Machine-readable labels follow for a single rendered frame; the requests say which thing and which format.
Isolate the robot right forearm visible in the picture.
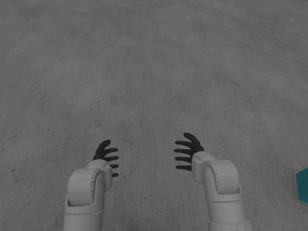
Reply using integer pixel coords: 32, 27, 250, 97
192, 151, 254, 231

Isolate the robot right hand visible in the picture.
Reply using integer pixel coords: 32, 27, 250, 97
174, 132, 204, 171

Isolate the carton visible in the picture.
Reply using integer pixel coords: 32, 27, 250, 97
295, 167, 308, 203

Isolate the robot left forearm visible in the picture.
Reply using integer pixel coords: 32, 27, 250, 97
63, 159, 113, 231

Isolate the robot left hand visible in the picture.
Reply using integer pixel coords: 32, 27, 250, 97
93, 140, 119, 177

